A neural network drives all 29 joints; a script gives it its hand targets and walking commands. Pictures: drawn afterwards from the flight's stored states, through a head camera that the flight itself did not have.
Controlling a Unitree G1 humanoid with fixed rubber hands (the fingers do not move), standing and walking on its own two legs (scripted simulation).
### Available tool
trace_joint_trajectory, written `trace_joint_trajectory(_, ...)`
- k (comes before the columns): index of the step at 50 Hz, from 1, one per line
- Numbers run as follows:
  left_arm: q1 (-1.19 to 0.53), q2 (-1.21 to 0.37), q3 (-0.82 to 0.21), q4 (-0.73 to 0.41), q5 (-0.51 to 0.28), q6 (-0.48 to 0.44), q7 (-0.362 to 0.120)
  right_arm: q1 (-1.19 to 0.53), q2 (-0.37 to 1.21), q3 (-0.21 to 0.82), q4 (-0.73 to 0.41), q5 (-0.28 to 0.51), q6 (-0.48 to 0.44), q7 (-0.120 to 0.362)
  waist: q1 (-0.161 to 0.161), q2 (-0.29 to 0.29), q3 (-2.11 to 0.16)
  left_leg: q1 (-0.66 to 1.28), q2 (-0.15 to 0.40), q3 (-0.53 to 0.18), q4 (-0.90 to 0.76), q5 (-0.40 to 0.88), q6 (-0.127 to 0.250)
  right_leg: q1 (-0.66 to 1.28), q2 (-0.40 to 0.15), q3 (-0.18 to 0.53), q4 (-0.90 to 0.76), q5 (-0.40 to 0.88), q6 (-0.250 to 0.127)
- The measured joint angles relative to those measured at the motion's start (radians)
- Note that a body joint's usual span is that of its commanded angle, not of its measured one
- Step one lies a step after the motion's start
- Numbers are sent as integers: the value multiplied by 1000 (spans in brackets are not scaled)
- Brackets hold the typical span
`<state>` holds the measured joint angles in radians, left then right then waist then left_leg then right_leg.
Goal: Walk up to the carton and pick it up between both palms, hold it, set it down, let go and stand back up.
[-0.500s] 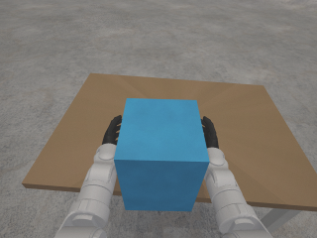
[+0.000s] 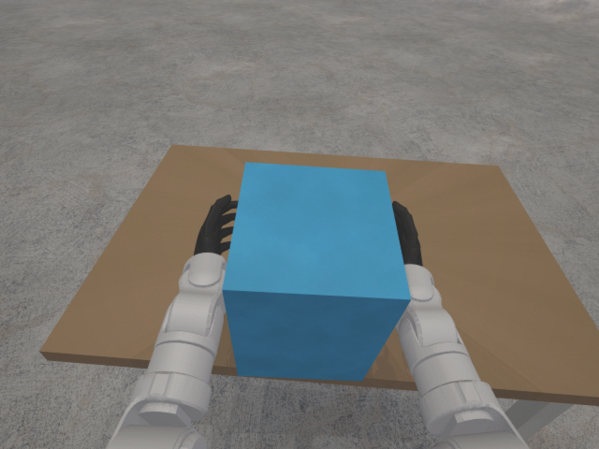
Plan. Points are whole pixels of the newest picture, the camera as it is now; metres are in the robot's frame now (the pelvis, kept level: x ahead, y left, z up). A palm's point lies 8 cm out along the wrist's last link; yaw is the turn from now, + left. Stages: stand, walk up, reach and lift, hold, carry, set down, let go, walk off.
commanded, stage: reach and lift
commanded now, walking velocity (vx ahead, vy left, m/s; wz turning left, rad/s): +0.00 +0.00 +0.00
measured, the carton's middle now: (307, 278) +0.33 +0.01 +0.10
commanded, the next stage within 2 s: none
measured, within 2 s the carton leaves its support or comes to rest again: neither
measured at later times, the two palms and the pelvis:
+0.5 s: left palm (205, 250) +0.35 +0.15 +0.13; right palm (406, 265) +0.34 -0.12 +0.12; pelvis -0.02 +0.00 +0.00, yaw +1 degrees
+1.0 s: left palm (209, 206) +0.36 +0.13 +0.19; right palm (425, 212) +0.36 -0.13 +0.19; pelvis -0.02 +0.00 +0.00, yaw +2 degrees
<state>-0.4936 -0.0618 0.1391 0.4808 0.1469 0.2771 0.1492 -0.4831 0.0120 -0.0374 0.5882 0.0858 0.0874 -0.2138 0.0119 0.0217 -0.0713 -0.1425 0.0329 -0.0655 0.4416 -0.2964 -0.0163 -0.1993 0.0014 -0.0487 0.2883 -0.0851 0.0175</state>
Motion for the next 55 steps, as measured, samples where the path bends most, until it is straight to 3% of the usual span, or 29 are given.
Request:
trace_joint_trajectory(11, -116, 3, 85, 27, 84, 19, -69, -93, 20, -47, 92, -29, -64, -6, -1, -53, 87, 97, -2, -11, -29, 20, -7, 94, -3, -10, -9, 4, -7)
trace_joint_trajectory(16, -114, 19, 69, 10, 86, 60, -76, -91, 33, -53, 106, -17, -64, -9, -18, -77, 113, 99, -3, -19, -16, 22, -7, 108, -4, -17, -14, 12, -6)
trace_joint_trajectory(28, -128, 41, -15, -57, 15, 207, -6, -83, 5, -37, 7, 44, 73, -10, -44, -70, 63, -17, -9, -18, 60, 9, 2, 15, -7, -12, 11, 26, 3)
trace_joint_trajectory(32, -200, 37, 13, -27, 20, 246, -3, -145, -11, -60, 17, 50, 126, -5, -37, -64, 45, -31, -11, -4, 59, 13, 5, -10, -8, 3, 22, 29, 5)
trace_joint_trajectory(40, -287, 26, 84, -7, 53, 297, -8, -262, -46, -56, 72, 81, 186, -1, -53, -50, 33, -5, -13, -5, 27, 25, 4, 10, -9, 5, 6, 31, 3)
trace_joint_trajectory(45, -269, 15, 118, -36, 73, 324, -24, -286, -60, -18, 73, 120, 229, -13, -71, -40, 25, 27, -12, -13, 8, 25, 2, 40, -9, -1, -4, 23, 1)
trace_joint_trajectory(55, -199, 26, 118, -132, 21, 408, -26, -261, -67, 55, 2, 193, 326, -66, -99, -31, 1, 40, -12, -27, 13, 10, 2, 58, -7, -10, 4, 3, 3)
